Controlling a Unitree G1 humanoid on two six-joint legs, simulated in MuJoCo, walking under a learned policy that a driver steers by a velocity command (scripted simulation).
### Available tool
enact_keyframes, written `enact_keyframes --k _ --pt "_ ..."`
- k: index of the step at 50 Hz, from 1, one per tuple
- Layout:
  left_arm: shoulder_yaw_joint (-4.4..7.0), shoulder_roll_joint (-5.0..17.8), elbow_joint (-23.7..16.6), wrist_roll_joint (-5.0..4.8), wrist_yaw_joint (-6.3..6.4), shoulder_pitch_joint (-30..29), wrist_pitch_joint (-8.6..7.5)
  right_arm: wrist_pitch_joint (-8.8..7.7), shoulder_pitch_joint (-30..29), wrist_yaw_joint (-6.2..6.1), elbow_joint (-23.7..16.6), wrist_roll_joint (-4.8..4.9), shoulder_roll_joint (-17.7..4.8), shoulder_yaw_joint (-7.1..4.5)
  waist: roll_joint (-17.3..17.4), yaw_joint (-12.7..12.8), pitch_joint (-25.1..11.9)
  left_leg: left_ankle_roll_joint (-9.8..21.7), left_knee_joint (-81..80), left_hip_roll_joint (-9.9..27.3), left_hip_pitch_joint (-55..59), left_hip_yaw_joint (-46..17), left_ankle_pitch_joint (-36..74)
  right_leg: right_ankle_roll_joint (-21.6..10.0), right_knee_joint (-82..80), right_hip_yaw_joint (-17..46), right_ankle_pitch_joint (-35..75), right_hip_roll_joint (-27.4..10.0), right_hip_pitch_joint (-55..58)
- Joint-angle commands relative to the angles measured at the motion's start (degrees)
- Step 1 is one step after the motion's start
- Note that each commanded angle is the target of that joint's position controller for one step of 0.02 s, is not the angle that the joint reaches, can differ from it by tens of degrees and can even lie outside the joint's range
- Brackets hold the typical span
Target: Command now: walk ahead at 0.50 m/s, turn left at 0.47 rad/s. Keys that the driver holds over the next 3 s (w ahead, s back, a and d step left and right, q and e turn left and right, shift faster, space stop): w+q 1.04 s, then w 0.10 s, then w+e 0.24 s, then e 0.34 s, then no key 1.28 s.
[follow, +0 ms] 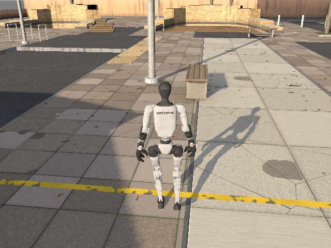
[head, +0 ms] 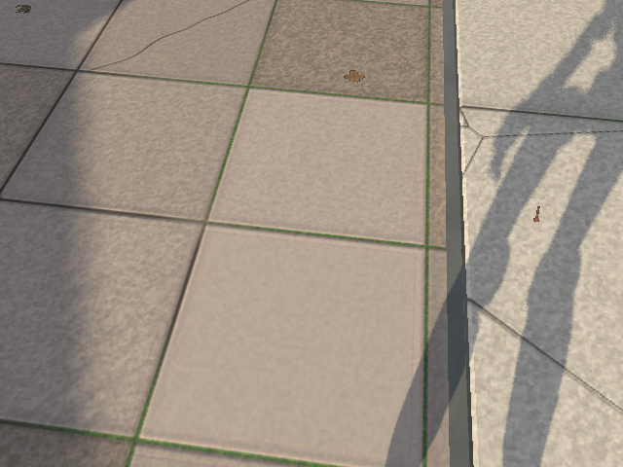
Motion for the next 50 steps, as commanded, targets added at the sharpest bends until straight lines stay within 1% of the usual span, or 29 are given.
enact_keyframes --k 1,3,5,6,8,11,16,18,19,20,21,22,23,24,25,26,27,28,30,33,36,39,42,44,46,47,48,49,50 --pt "1.07 5.3 -5.2 1.47 -0.24 0.3 0.36 -0.65 4.4 -0.79 -1.0 0.81 -5.2 -1.01 0.3 1.0 -2.9 9.3 -16.2 16.2 11.4 -22.1 13.2 1.3 -1.7 4.6 2.5 -4.9 -14.0" --pt "1.0 4.8 -6.1 1.97 -0.56 -0.1 2.07 -1.53 6.2 -0.85 -0.8 1.17 -6.7 -1.23 1.4 1.5 -3.1 9.5 -16.9 14.5 9.5 -20.1 16.2 3.0 -5.3 3.5 2.7 -4.8 -13.3" --pt "0.95 4.9 -8.0 1.89 -0.78 -4.0 2.81 -1.69 8.2 -0.87 -0.9 1.13 -8.5 -1.64 2.1 0.9 -2.0 9.3 -18.3 13.4 8.5 -19.4 15.2 4.5 -10.0 2.6 6.1 -4.9 -15.5" --pt "0.96 5.2 -9.2 1.81 -0.82 -6.9 2.97 -1.61 9.3 -0.84 -0.9 1.11 -8.6 -1.69 2.4 0.0 -1.2 8.8 -18.8 13.0 8.7 -19.5 14.4 5.1 -12.7 2.3 8.4 -5.0 -17.2" --pt "0.94 5.5 -11.2 1.57 -0.89 -12.1 3.14 -1.37 11.9 -0.72 -1.0 1.05 -8.5 -1.68 3.1 -1.9 -0.4 7.5 -19.0 12.4 10.7 -20.3 14.2 5.8 -18.1 2.2 12.9 -4.7 -20.0" --pt "0.66 5.6 -13.5 1.29 -1.18 -17.2 3.09 -1.08 15.0 -0.8 -1.2 0.96 -8.8 -1.77 3.9 -4.1 -1.0 6.1 -17.3 11.9 15.3 -21.0 16.8 5.8 -24.0 2.5 17.6 -3.6 -21.8" --pt "-0.13 6.1 -17.5 0.73 -1.54 -24.4 2.24 -0.7 18.2 -1.49 -1.8 0.09 -9.6 -1.89 4.9 -6.3 -0.7 5.9 -12.6 12.8 21.6 -23.6 23.8 4.6 -32.2 2.5 17.3 -0.8 -21.4" --pt "-0.05 7.2 -18.0 0.5 -1.46 -22.8 1.69 -0.7 16.8 -1.97 -2.7 -0.11 -10.5 -2.17 5.7 -4.7 -1.0 4.4 -10.2 13.5 21.6 -25.1 26.2 3.4 -36.5 3.4 15.5 0.1 -16.2" --pt "0.18 8.1 -17.4 0.37 -1.25 -19.5 1.39 -0.75 14.8 -2.07 -3.4 -0.15 -11.2 -2.36 6.2 -2.8 -1.6 3.2 -8.2 13.2 19.5 -25.1 28.7 2.6 -38.8 3.3 13.6 1.0 -10.2" --pt "0.73 9.4 -15.9 0.28 -0.76 -14.1 1.05 -0.95 12.9 -1.87 -4.1 -0.17 -12.0 -2.54 6.2 -0.3 -3.9 1.9 -3.8 12.2 17.2 -24.8 34.3 1.6 -40.2 2.6 11.4 2.6 -1.8" --pt "1.44 11.0 -13.8 0.4 -0.07 -6.2 0.39 -1.33 11.5 -1.32 -4.5 0.26 -12.2 -2.56 3.6 3.6 -8.1 0.5 5.7 9.1 14.6 -22.7 35.5 0.2 -43.8 2.6 13.2 2.3 9.2" --pt "2.39 14.7 -13.1 1.65 0.94 2.6 -0.17 -1.86 11.7 -0.69 -6.1 1.01 -9.2 -1.74 -1.3 6.8 -15.9 -0.8 20.2 5.5 7.4 -19.6 23.4 -2.5 -45.2 12.5 4.6 -8.0 22.9" --pt "3.5 19.9 -13.7 2.97 1.26 4.3 0.47 -1.7 17.6 -0.81 -8.0 2.95 -3.4 -0.6 -14.8 3.7 -22.4 -2.6 36.4 -3.4 -10.2 -12.3 -17.9 -8.1 -49.7 37.3 1.0 -23.9 36.6" --pt "3.34 16.9 -13.8 1.83 0.87 1.4 1.42 -0.97 18.9 -1.29 -7.1 0.86 -8.1 -0.96 -11.8 1.3 -20.3 -2.0 43.4 0.8 -15.9 -11.5 -20.6 -10.1 -52.1 46.3 -4.5 -24.8 32.1" --pt "2.08 11.3 -14.8 1.3 0.7 -2.7 1.65 -0.4 15.6 -1.1 -6.4 -0.02 -8.8 -1.17 -4.2 0.5 -11.5 -2.2 44.3 3.8 -16.8 -10.9 -15.1 -9.0 -53.3 37.3 -5.5 -22.3 23.6" --pt "1.25 8.2 -14.6 1.19 0.49 -4.8 1.54 -0.2 12.3 -0.54 -6.8 -0.22 -8.0 -0.93 -0.4 0.4 -6.4 -2.8 41.8 5.7 -15.9 -10.1 -11.1 -7.8 -54.7 28.2 0.0 -18.9 17.2" --pt "0.96 7.5 -14.1 1.3 0.55 -4.9 1.33 0.2 11.0 -0.01 -7.2 -0.54 -7.2 -0.88 -2.3 -0.1 -4.5 -3.2 39.7 7.1 -14.7 -9.5 -9.7 -6.4 -56.0 21.9 5.3 -16.4 13.8" --pt "0.86 7.4 -13.2 1.1 0.63 -4.1 0.98 0.92 10.7 0.61 -7.5 -1.12 -7.0 -0.88 -4.7 -0.7 -3.5 -3.7 38.5 8.0 -13.5 -9.1 -9.2 -5.7 -57.0 17.2 9.9 -14.6 11.4" --pt "1.07 7.9 -12.0 0.44 0.18 -2.0 -0.17 2.01 9.9 1.41 -8.3 -1.1 -6.3 -0.67 -5.4 -1.2 -3.9 -4.1 38.0 8.3 -13.4 -8.1 -7.9 -5.9 -57.8 12.3 18.1 -14.1 10.8" --pt "1.51 8.7 -10.9 -0.01 -0.1 -0.1 -0.96 2.59 4.4 2.37 -10.7 -1.18 -5.5 -0.23 -4.6 -0.9 -3.0 -4.7 36.0 9.6 -18.8 -7.5 -3.4 -6.8 -60.0 6.8 22.1 -14.6 12.5" --pt "1.63 8.7 -9.8 0.13 -0.17 1.7 -0.78 2.5 -1.5 3.01 -13.0 -1.03 -5.0 0.29 -4.1 -0.1 -1.4 -5.5 29.3 10.1 -21.6 -6.1 2.4 -6.5 -60.9 1.1 24.2 -13.6 13.5" --pt "1.83 9.4 -9.1 0.12 -0.18 2.5 -0.66 2.09 -7.0 3.76 -14.9 -0.88 -3.7 1.2 -4.1 1.0 -0.1 -5.1 18.6 10.0 -18.2 -3.2 8.4 -5.3 -60.9 -4.1 25.2 -12.5 13.3" --pt "2.27 10.9 -8.1 0.1 0.19 4.9 -0.27 2.04 -11.6 4.24 -16.9 -1.16 -3.9 1.52 -4.1 2.2 1.1 -3.5 11.4 9.5 -15.7 0.0 6.7 -4.5 -60.0 -6.7 27.6 -13.9 16.3" --pt "2.49 11.9 -7.2 0.15 0.46 6.5 0.51 2.11 -12.8 4.11 -17.7 -1.56 -4.6 1.36 -4.2 2.4 1.2 -1.9 8.4 8.1 -14.3 1.8 2.3 -3.9 -56.9 -8.4 34.2 -14.8 20.0" --pt "2.79 13.6 -6.6 0.24 0.79 7.1 1.43 2.13 -10.1 3.49 -17.4 -1.98 -5.5 0.84 -5.3 0.9 -1.4 0.4 6.4 4.3 -8.6 4.1 -4.2 -3.1 -48.2 -10.7 52.3 -15.1 22.9" --pt "2.86 14.3 -6.5 0.2 0.88 7.1 2.0 1.82 -5.1 3.04 -16.1 -2.12 -6.4 0.25 -5.3 -1.3 -4.6 1.9 4.7 1.9 -2.9 4.5 -6.2 -2.9 -39.6 -11.6 58.4 -15.0 23.0" --pt "2.7 14.3 -7.1 0.01 0.89 6.5 2.49 1.26 4.4 2.31 -13.0 -2.52 -7.8 -0.72 -2.9 -5.6 -10.1 3.7 0.4 0.0 9.5 3.7 -3.9 -1.7 -26.5 -13.1 54.7 -13.8 18.2" --pt "1.86 11.6 -9.7 -0.38 0.54 7.1 2.38 1.19 12.4 1.28 -11.4 -3.03 -13.4 -2.55 4.6 -8.4 -17.4 7.7 -2.1 10.8 26.9 -12.0 -13.0 0.8 -8.2 -13.6 35.0 -11.4 2.3" --pt "1.38 8.1 -14.2 -0.09 -0.39 5.7 1.94 1.72 10.2 0.72 -12.7 -0.87 -19.0 -3.88 16.4 -4.7 -21.3 14.4 -9.3 25.2 38.6 -43.0 -10.0 4.1 10.3 -8.3 -11.0 0.5 -19.6"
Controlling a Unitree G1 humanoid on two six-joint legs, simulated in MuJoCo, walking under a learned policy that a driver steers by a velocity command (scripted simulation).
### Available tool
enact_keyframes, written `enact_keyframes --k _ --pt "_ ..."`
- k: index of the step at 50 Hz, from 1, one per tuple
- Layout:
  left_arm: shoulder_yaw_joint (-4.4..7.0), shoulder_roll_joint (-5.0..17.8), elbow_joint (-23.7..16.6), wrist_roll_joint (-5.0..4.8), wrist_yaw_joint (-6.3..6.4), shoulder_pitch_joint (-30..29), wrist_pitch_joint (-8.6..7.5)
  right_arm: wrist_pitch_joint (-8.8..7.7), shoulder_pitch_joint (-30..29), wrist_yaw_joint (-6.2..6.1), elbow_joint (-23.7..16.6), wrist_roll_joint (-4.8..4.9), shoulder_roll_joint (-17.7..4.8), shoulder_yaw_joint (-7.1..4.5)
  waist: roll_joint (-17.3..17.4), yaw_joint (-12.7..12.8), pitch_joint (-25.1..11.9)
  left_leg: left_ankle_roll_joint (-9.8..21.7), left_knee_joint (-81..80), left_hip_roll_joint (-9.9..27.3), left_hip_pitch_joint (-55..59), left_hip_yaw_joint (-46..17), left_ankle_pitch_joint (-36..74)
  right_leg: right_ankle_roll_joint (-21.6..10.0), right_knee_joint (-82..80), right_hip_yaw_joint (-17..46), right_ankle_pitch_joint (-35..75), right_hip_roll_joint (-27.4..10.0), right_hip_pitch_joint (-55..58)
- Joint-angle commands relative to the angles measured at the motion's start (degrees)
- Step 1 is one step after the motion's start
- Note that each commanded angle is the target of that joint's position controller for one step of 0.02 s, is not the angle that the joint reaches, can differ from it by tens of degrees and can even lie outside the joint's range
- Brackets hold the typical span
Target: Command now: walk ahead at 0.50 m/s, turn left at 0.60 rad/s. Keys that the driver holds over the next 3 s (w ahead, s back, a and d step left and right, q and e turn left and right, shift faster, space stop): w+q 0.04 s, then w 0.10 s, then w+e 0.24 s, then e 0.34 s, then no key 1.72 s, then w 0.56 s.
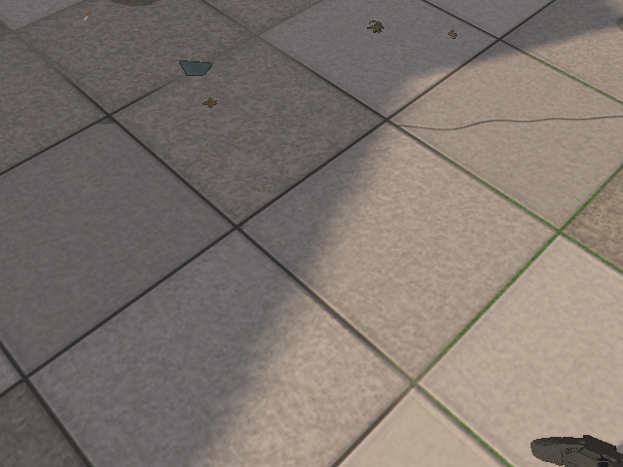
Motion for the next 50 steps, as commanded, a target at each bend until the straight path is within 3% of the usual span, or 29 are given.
enact_keyframes --k 1,2,3,5,6,9,12,16,19,21,23,24,25,26,27,28,29,30,31,32,33,36,39,44,48,50 --pt "1.72 9.0 -10.7 0.65 -0.68 -6.8 -1.31 0.71 21.0 -2.23 0.7 1.85 -16.5 -5.44 5.9 -10.8 -19.0 14.1 -17.9 21.6 45.6 -43.3 -1.5 -0.5 38.9 13.4 -2.6 4.9 -40.8" --pt "1.1 7.2 -11.2 -0.18 -0.87 -8.6 -1.85 0.63 19.1 -2.81 2.1 2.11 -13.9 -4.81 3.4 -8.9 -12.1 13.2 -17.3 20.2 39.5 -34.4 5.3 -1.1 36.2 14.5 2.4 2.1 -41.7" --pt "0.7 6.3 -9.9 -0.28 -0.8 -6.6 -2.12 0.25 16.7 -3.06 2.5 2.25 -10.2 -3.71 0.7 -5.7 -7.2 10.6 -18.1 17.4 31.2 -28.3 12.5 -1.5 29.4 14.5 5.0 0.0 -37.9" --pt "0.6 6.0 -8.4 1.41 -0.94 -3.4 -0.35 -0.83 12.5 -3.23 2.1 2.36 -6.9 -2.38 1.2 -1.6 -5.5 8.0 -20.3 12.9 22.2 -21.7 17.5 -1.0 23.6 14.8 5.6 -1.3 -30.2" --pt "0.63 5.8 -7.9 1.82 -1.2 -2.3 0.57 -1.53 12.6 -3.01 2.2 2.48 -6.4 -2.07 1.9 -1.1 -5.9 8.0 -21.3 12.1 20.4 -20.4 19.3 -0.7 22.3 14.3 6.1 -1.0 -28.2" --pt "0.45 4.6 -7.8 1.42 -2.02 -4.3 1.51 -2.77 15.7 -2.61 4.5 2.54 -7.3 -2.09 2.1 -1.5 -4.0 7.2 -25.3 11.0 19.1 -16.9 18.1 -0.4 16.9 12.9 12.2 -0.9 -29.9" --pt "0.58 4.8 -9.1 0.87 -2.21 -10.5 1.59 -3.18 18.7 -2.44 6.1 2.47 -7.5 -1.9 2.2 -3.7 -1.1 4.9 -27.4 10.9 22.5 -14.4 17.8 -0.8 10.9 13.1 19.0 -1.2 -35.4" --pt "0.43 4.2 -10.2 0.24 -2.56 -15.5 1.29 -3.79 21.2 -2.82 7.7 2.0 -7.2 -1.46 2.5 -5.6 0.6 2.5 -28.3 11.6 27.5 -9.9 19.7 -2.3 4.6 14.3 24.8 1.3 -38.2" --pt "0.12 3.8 -11.4 0.37 -2.97 -19.3 0.93 -4.02 22.6 -3.5 9.0 1.58 -6.8 -1.06 2.5 -6.7 2.6 1.5 -28.3 12.5 31.0 -6.5 23.5 -3.6 -0.8 13.5 25.7 3.7 -38.7" --pt "-0.47 2.6 -12.0 0.93 -3.22 -20.5 0.43 -3.87 22.4 -4.14 9.9 1.56 -6.0 -0.5 2.1 -6.6 3.4 0.2 -25.1 12.3 32.1 -3.1 35.3 -4.7 -6.3 10.2 24.8 5.3 -35.3" --pt "-0.38 3.1 -11.5 1.28 -3.04 -17.5 0.03 -3.85 21.9 -4.92 10.5 1.6 -7.2 -0.46 4.3 -5.2 0.4 -1.9 -17.1 12.0 33.5 -1.3 55.2 -6.3 -8.7 6.6 21.1 9.1 -28.1" --pt "-0.05 4.0 -10.2 1.36 -2.75 -12.9 -0.15 -3.76 21.1 -5.4 10.6 1.53 -8.4 -0.73 5.7 -3.4 -2.4 -2.8 -10.7 11.9 34.3 -1.1 63.1 -7.4 -9.1 5.7 18.9 11.2 -23.7" --pt "0.57 5.5 -8.0 1.42 -2.37 -5.3 -0.58 -3.49 20.0 -5.69 10.4 1.4 -9.4 -1.04 6.2 -0.4 -6.0 -3.5 -1.0 11.8 33.5 -1.1 63.5 -8.7 -11.6 6.6 19.1 12.5 -16.9" --pt "1.25 6.8 -6.0 2.16 -1.95 2.1 -1.35 -3.45 17.7 -5.73 9.6 2.19 -10.3 -1.21 4.9 3.9 -9.4 -4.2 11.9 9.9 28.2 0.6 53.2 -10.3 -18.5 9.2 28.1 11.2 -7.0" --pt "2.62 12.3 -5.5 2.32 -1.41 6.6 -1.54 -3.93 17.8 -5.64 6.9 2.63 -7.6 -0.46 -2.9 4.7 -15.5 -5.6 32.3 4.0 14.7 3.3 18.4 -14.8 -14.5 22.9 53.0 -2.0 7.2" --pt "3.93 17.0 -6.4 0.64 -1.36 4.1 -1.07 -3.7 25.4 -5.11 5.6 4.21 -3.6 0.17 -14.7 -1.3 -25.6 -7.9 51.7 -6.1 -4.1 -3.2 -26.2 -27.7 -12.9 47.8 84.9 -17.9 23.8" --pt "4.2 14.6 -7.5 -2.08 -1.36 2.1 -0.41 -3.11 22.6 -5.02 6.5 1.69 -6.9 -0.03 -1.8 0.4 -26.3 -7.5 52.1 -0.9 -5.1 -10.2 -18.9 -26.9 -15.1 42.6 80.2 -14.6 19.3" --pt "3.35 11.7 -8.4 -2.08 -0.99 -2.5 0.16 -3.06 18.5 -4.75 5.2 1.9 -6.5 0.11 -1.2 -0.5 -17.4 -7.8 49.5 1.2 -7.0 -9.8 -15.7 -25.0 -18.1 37.3 69.4 -12.0 10.8" --pt "2.23 7.8 -8.6 -1.72 -0.75 -5.7 0.93 -2.88 16.7 -4.65 4.8 1.38 -6.3 0.17 2.7 -2.3 -10.0 -8.1 44.3 3.3 -7.1 -9.0 -14.5 -22.0 -21.6 33.6 60.9 -8.5 2.1" --pt "1.83 6.6 -8.6 -1.83 -0.43 -6.7 1.3 -1.86 15.4 -4.49 4.0 0.73 -6.4 0.1 2.4 -3.4 -6.6 -8.7 40.0 4.5 -6.0 -9.0 -14.2 -20.3 -23.6 31.3 57.0 -5.8 -3.4" --pt "1.68 6.5 -8.4 -1.45 -0.36 -7.2 1.59 -0.43 16.7 -4.37 4.1 0.42 -5.7 0.25 1.2 -4.6 -5.7 -9.3 37.0 4.6 -2.7 -8.4 -13.9 -19.3 -24.9 29.1 55.2 -3.9 -8.3" --pt "2.66 9.6 -8.4 -0.49 -0.87 -6.9 1.22 1.47 18.2 -4.5 3.7 0.73 -4.3 0.51 -1.0 -5.5 -8.0 -10.5 31.5 3.7 0.1 -7.1 -11.6 -18.4 -24.8 26.8 56.6 -1.4 -12.2" --pt "2.59 9.2 -8.9 -0.34 -0.74 -7.3 1.71 2.0 16.3 -4.74 3.3 1.01 -4.7 0.27 -3.1 -4.8 -9.2 -10.8 25.9 4.3 -0.7 -6.7 -8.2 -16.3 -25.4 26.4 47.8 -0.3 -11.8" --pt "2.43 8.6 -8.5 0.23 -0.43 -5.9 2.81 2.69 10.6 -4.91 2.3 1.47 -4.6 0.23 -5.5 -1.7 -7.2 -10.3 16.4 5.1 -1.0 -7.4 -6.5 -14.4 -27.2 30.0 28.3 -0.6 -9.5" --pt "2.11 8.3 -8.1 0.92 -0.31 -6.1 3.3 2.26 10.4 -5.38 2.5 2.23 -4.4 0.38 -6.3 -0.9 -5.9 -9.0 8.1 3.2 4.0 -6.6 -11.7 -14.8 -24.5 32.0 29.2 -1.6 -8.5" --pt "1.81 8.1 -7.8 0.77 -0.05 -6.9 3.51 1.94 12.0 -5.79 3.0 2.6 -4.1 0.53 -6.3 -1.7 -5.7 -7.9 1.0 2.0 8.2 -5.9 -12.6 -14.2 -21.9 33.2 33.6 -2.0 -8.1"
Over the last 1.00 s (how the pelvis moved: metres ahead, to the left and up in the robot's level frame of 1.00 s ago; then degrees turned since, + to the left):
0.50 0.10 -0.01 35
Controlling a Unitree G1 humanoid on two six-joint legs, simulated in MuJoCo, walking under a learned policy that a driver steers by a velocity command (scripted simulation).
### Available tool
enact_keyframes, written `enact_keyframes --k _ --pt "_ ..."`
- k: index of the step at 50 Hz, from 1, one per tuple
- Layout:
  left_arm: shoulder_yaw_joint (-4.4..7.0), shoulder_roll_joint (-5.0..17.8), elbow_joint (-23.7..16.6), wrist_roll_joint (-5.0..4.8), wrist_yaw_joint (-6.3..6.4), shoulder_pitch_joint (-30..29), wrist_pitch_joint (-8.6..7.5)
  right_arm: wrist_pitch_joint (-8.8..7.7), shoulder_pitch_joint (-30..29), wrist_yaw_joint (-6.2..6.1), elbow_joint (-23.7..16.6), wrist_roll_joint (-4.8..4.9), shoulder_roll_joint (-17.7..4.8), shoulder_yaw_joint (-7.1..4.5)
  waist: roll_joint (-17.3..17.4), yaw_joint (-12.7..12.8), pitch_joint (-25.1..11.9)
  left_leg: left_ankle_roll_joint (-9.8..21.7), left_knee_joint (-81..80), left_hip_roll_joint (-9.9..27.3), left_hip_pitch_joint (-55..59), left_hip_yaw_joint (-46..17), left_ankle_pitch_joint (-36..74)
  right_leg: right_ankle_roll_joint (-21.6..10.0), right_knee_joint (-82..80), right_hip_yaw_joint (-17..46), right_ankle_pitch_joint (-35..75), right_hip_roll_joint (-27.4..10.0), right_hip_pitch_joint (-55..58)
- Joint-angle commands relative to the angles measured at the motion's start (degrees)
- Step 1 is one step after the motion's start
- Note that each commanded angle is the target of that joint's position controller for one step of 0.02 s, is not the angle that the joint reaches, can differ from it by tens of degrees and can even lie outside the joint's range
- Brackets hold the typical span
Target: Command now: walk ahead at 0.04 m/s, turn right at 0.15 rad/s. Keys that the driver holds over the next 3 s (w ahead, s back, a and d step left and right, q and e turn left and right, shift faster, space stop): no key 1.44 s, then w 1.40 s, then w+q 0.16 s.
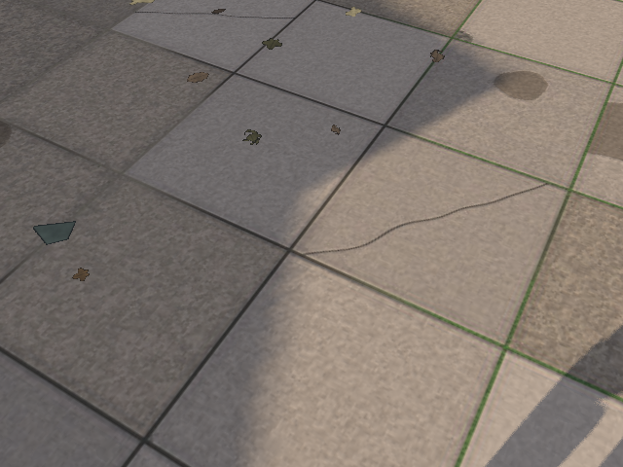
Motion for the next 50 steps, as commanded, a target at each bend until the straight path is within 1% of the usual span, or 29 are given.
enact_keyframes --k 1,2,3,4,5,6,7,8,9,10,11,13,15,17,20,27,34,42,50 --pt "1.29 7.3 -2.0 -0.41 0.65 0.5 -0.06 -1.32 2.9 -0.74 -2.5 0.46 -3.7 -0.8 -6.6 -1.6 -3.2 1.8 -13.6 -1.8 8.1 1.8 1.8 -6.1 -1.6 13.7 19.3 -16.1 3.2" --pt "0.85 6.5 -2.0 -0.94 0.94 0.1 -0.13 -1.92 4.7 -0.96 -1.9 0.09 -3.7 -0.68 -5.1 -2.6 -3.1 2.5 -22.5 -0.2 13.9 -0.1 9.2 -3.6 -0.1 13.6 16.1 -14.9 0.6" --pt "-0.17 3.4 -2.5 -1.13 0.93 1.6 -0.61 -2.67 4.3 -1.41 -2.3 -1.15 -6.6 -0.94 1.5 -0.9 -3.8 4.4 -27.4 8.3 17.7 -9.0 13.2 -0.3 4.3 10.8 8.0 -11.5 -2.0" --pt "-0.72 1.2 -2.5 -1.7 0.8 4.9 -0.79 -2.64 -1.3 -1.1 -3.5 -0.69 -10.5 -1.41 9.8 3.4 -2.8 9.7 -26.3 16.7 16.4 -17.8 31.8 2.1 5.7 2.8 -8.3 -3.2 -4.8" --pt "-0.43 3.6 -0.7 -0.89 1.2 4.0 -0.25 -2.74 -1.2 -0.44 -3.1 -0.26 -6.7 -0.62 7.8 1.1 -4.4 13.5 -24.2 18.1 12.6 -16.7 35.8 2.7 7.1 0.4 -14.3 -4.4 1.2" --pt "-0.38 3.7 -0.3 -1.05 1.2 3.1 0.03 -3.09 -2.1 -0.01 -3.1 -0.25 -5.0 0.15 7.0 1.3 -3.9 12.5 -24.0 15.1 11.6 -13.3 34.8 2.7 5.0 0.6 -11.5 -4.9 3.6" --pt "-0.51 3.5 0.1 -1.07 1.12 1.8 0.11 -3.12 -3.0 0.07 -2.6 -0.35 -5.2 0.25 7.4 1.4 -3.2 9.9 -23.4 11.6 11.4 -10.1 30.7 2.9 1.4 0.9 -6.2 -5.6 5.5" --pt "-0.51 3.9 0.3 -0.9 0.95 0.5 0.17 -3.13 -2.7 -0.1 -2.2 -0.29 -5.6 0.24 8.7 0.9 -2.9 7.6 -23.0 9.0 11.8 -8.2 27.9 3.1 -0.8 1.4 -0.8 -6.2 6.8" --pt "-0.56 4.6 0.4 -0.64 0.83 0.1 0.11 -3.13 -2.0 -0.24 -1.8 -0.08 -6.2 0.09 8.8 0.6 -3.1 6.3 -22.6 7.5 12.4 -7.2 25.5 3.4 -2.1 2.3 3.3 -7.3 7.6" --pt "-0.64 5.2 0.9 -0.59 0.86 -1.0 -0.12 -3.05 0.2 -0.07 -1.2 0.18 -6.2 0.05 7.2 -0.9 -3.0 5.4 -23.1 6.3 11.3 -7.4 21.6 3.6 -2.5 3.3 5.7 -8.6 8.7" --pt "-0.6 5.3 2.1 -0.99 0.79 0.3 -0.26 -2.87 0.7 0.07 -0.6 0.41 -6.4 -0.09 4.9 -0.7 -2.0 5.2 -24.0 5.4 12.3 -6.5 17.9 3.7 -2.2 3.3 5.8 -9.0 7.0" --pt "-0.93 4.3 4.2 -1.16 0.94 0.8 -0.45 -2.6 0.1 -0.03 0.3 0.35 -6.0 -0.13 2.1 -0.5 0.0 5.3 -23.4 5.2 14.1 -5.8 17.5 3.7 -3.3 3.4 5.7 -9.3 4.9" --pt "-1.09 4.1 5.7 -1.12 1.41 0.4 -0.59 -2.65 0.2 0.0 1.2 0.28 -5.9 -0.17 0.3 -0.8 -0.5 5.6 -22.6 4.9 15.8 -5.3 20.3 3.7 -4.2 3.7 7.4 -9.7 5.1" --pt "-1.17 4.1 7.1 -1.24 1.6 0.1 -0.75 -2.77 0.3 0.03 2.3 0.29 -5.8 -0.24 -0.3 -1.1 -1.2 5.7 -22.3 4.8 17.1 -4.9 21.6 3.7 -4.6 3.8 8.5 -10.0 5.5" --pt "-1.31 4.0 9.1 -1.3 1.77 -0.3 -0.72 -2.68 0.2 0.0 4.2 0.3 -5.6 -0.27 -0.9 -1.1 -0.7 5.7 -22.7 4.6 17.4 -4.8 20.7 3.7 -5.2 3.8 8.3 -10.3 5.8" --pt "-1.73 3.9 13.8 -1.26 2.11 0.0 -0.6 -2.49 0.7 -0.1 8.5 0.3 -5.2 -0.05 -0.9 -1.0 0.2 5.6 -24.0 4.1 17.1 -4.9 18.6 3.5 -6.1 3.8 7.6 -10.9 6.6" --pt "-2.38 3.2 17.3 -1.22 2.32 0.6 -0.58 -2.37 2.0 -0.19 12.2 0.31 -4.3 0.46 -0.4 -1.0 1.2 5.5 -24.9 3.8 16.3 -5.0 16.2 3.4 -6.5 3.5 6.2 -11.2 6.5" --pt "-3.04 1.8 19.8 -1.21 2.5 1.4 -0.66 -2.35 3.6 -0.31 15.2 0.32 -3.1 0.9 -0.5 -1.1 2.1 5.5 -25.4 3.5 15.5 -5.1 14.0 3.5 -6.5 3.0 5.0 -11.3 5.8" --pt "-3.45 0.5 21.4 -1.2 2.68 2.5 -0.77 -2.39 5.0 -0.42 17.1 0.29 -1.7 1.09 -0.8 -1.3 2.5 5.5 -25.5 3.3 15.0 -5.2 12.9 3.5 -6.2 2.7 4.3 -11.3 5.1"
Over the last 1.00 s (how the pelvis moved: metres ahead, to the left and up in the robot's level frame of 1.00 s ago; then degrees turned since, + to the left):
0.41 0.00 0.02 -14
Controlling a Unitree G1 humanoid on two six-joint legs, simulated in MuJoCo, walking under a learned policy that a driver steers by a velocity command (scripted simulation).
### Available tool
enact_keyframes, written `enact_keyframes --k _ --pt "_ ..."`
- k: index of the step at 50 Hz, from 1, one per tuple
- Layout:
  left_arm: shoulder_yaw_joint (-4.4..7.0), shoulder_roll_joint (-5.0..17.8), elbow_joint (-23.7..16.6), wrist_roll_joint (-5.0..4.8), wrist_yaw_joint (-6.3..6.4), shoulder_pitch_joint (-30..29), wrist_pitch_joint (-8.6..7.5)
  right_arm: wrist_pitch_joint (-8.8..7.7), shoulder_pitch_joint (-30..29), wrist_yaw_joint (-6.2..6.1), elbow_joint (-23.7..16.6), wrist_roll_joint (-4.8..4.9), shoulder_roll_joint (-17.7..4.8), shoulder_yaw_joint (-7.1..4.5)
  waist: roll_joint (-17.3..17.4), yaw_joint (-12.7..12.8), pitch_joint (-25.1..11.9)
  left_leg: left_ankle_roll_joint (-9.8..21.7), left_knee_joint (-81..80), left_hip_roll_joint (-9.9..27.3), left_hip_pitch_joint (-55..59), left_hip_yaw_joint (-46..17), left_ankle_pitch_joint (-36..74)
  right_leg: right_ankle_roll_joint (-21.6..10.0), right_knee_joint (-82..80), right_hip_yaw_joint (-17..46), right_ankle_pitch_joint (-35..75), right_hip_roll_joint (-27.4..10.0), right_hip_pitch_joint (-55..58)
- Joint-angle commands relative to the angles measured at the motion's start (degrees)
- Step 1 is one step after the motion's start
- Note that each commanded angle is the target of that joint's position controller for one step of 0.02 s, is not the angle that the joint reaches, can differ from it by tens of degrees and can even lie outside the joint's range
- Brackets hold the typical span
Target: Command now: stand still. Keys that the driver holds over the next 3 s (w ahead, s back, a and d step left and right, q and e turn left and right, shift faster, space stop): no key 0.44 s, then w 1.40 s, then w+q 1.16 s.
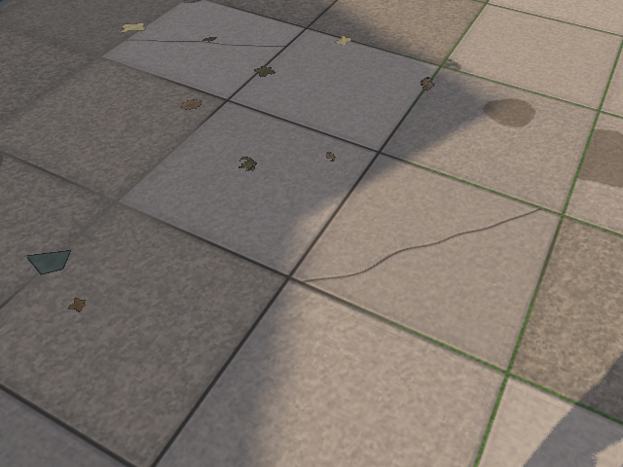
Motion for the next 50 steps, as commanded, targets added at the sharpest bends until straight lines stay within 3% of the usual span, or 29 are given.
enact_keyframes --k 1,22,23,25,27,28,30,33,36,38,39,40,41,42,43,44,47,50 --pt "0.58 4.8 -0.2 0.01 0.22 2.9 -0.27 -0.34 2.8 -0.2 -0.5 -0.01 -5.3 -0.86 0.5 0.0 2.1 0.7 -4.4 7.9 -1.2 -7.2 5.2 -1.9 -2.5 3.5 6.1 -4.8 -2.6" --pt "0.34 2.4 1.2 0.02 0.61 5.9 -0.44 -0.56 5.6 -0.45 1.4 -0.06 -2.8 -0.94 0.5 -0.1 2.7 0.8 -4.0 7.7 -1.4 -7.2 6.3 -1.7 -1.5 2.9 5.9 -4.9 -3.4" --pt "0.23 1.9 1.3 0.12 0.61 6.4 -0.41 -0.54 6.1 -0.42 1.5 -0.13 -2.6 -0.89 0.8 -0.3 1.5 0.9 -5.1 7.5 -1.0 -7.5 0.8 -1.7 -1.7 2.5 2.8 -4.4 -3.0" --pt "0.51 2.1 0.5 0.64 0.49 5.9 -0.31 -0.08 6.8 -0.39 1.5 -0.1 -4.9 -1.88 3.5 -0.9 2.8 2.5 -7.2 7.6 -1.7 -10.1 -14.6 -2.3 2.6 -0.2 -6.7 -1.4 -6.1" --pt "0.75 2.0 -1.5 1.59 -0.14 3.6 -0.41 0.59 10.5 -0.21 2.0 -0.08 -7.1 -3.15 7.4 -2.7 5.5 6.9 -11.4 12.6 -1.5 -18.0 -32.6 -3.2 12.2 -4.2 -15.7 1.5 -14.6" --pt "0.65 1.4 -2.8 2.16 -0.56 2.1 -0.73 0.64 12.3 -0.08 2.4 -0.27 -7.3 -3.58 8.3 -3.6 7.7 9.4 -13.7 16.4 -2.6 -22.5 -36.7 -3.4 16.7 -6.0 -15.7 0.6 -17.6" --pt "0.96 1.6 -5.1 2.2 -1.26 -0.9 -1.82 -0.07 13.4 0.2 2.3 -1.01 -6.7 -3.97 6.9 -4.0 10.4 12.4 -16.4 20.7 -3.2 -27.1 -33.2 -3.7 25.2 -5.7 -15.6 -2.7 -23.3" --pt "1.68 2.1 -6.9 1.58 -2.34 -1.3 -3.57 -1.72 11.6 0.44 1.3 -0.92 -6.9 -4.42 4.0 -1.9 8.2 11.4 -14.9 19.1 -0.3 -21.9 -22.0 -3.8 24.8 -5.6 -13.3 -4.3 -24.5" --pt "2.3 1.9 -8.1 0.85 -2.87 -0.7 -4.11 -2.64 9.7 0.49 0.3 -0.55 -7.2 -4.65 6.0 -0.4 6.0 9.6 -12.2 15.8 -4.5 -15.1 -15.8 -3.9 16.2 -8.1 -9.7 -2.6 -14.9" --pt "2.65 0.9 -6.3 0.46 -2.7 5.8 -4.15 -2.74 7.6 0.72 -0.4 0.09 -7.3 -4.78 4.8 3.0 5.4 8.1 -7.2 13.3 -13.2 -11.1 -16.0 -4.2 7.2 -11.3 -2.6 0.1 -0.5" --pt "3.25 1.8 -4.6 0.53 -2.38 10.7 -4.27 -2.98 7.7 0.86 -0.8 -0.21 -6.3 -4.47 2.5 4.6 4.1 7.1 -2.0 11.2 -18.1 -9.3 -15.7 -4.1 4.9 -10.7 -4.1 1.0 7.8" --pt "4.23 4.8 -3.3 1.21 -1.85 17.0 -4.81 -3.57 6.5 1.23 -1.8 -0.64 -3.5 -3.6 -5.2 7.3 2.6 5.1 11.5 6.7 -23.7 -3.6 -12.9 -5.0 -2.0 0.3 -11.6 -6.7 15.0" --pt "5.72 11.3 -2.6 1.16 -1.56 24.2 -4.9 -4.09 5.9 1.9 -4.6 -0.41 0.7 -2.45 -18.0 8.4 -0.7 2.4 30.7 -0.1 -33.7 4.6 -17.8 -10.0 -13.9 26.6 -31.2 -21.6 19.9" --pt "5.57 9.9 -1.9 0.93 -1.52 22.1 -4.08 -3.84 4.9 2.39 -5.1 -2.15 -4.4 -3.69 -11.3 5.7 3.5 3.2 41.2 2.4 -36.4 1.0 -18.1 -12.8 -15.5 33.2 -36.5 -24.1 13.3" --pt "4.95 7.7 -4.5 0.81 -1.91 15.4 -4.22 -3.89 3.0 3.05 -5.5 -2.38 -4.4 -3.79 -4.4 2.6 7.7 3.5 44.5 5.5 -37.4 -1.0 -11.9 -12.3 -15.0 28.1 -32.9 -22.1 8.0" --pt "4.67 6.6 -5.9 0.69 -2.28 11.4 -4.81 -4.21 2.9 3.52 -5.2 -1.91 -3.0 -3.46 -2.0 1.0 8.2 2.9 43.9 7.0 -35.4 -1.7 -6.7 -11.5 -15.4 21.7 -24.0 -19.4 4.9" --pt "3.59 3.6 -5.8 0.52 -1.95 11.5 -6.37 -3.72 3.2 4.07 -4.6 -1.79 -3.1 -3.83 -2.0 -0.9 5.1 0.8 41.2 8.1 -31.7 0.3 0.1 -9.4 -14.9 8.8 -0.6 -13.8 5.8" --pt "3.12 3.2 -3.8 0.4 -1.7 16.8 -6.81 -2.73 -1.1 4.01 -6.2 -1.51 -2.8 -4.01 -3.2 -0.5 4.3 -0.4 39.9 7.5 -34.7 2.8 2.1 -9.2 -12.7 2.8 18.0 -12.2 8.9"
Over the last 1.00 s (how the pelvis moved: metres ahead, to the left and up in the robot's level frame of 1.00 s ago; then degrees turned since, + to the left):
0.03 0.05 0.01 0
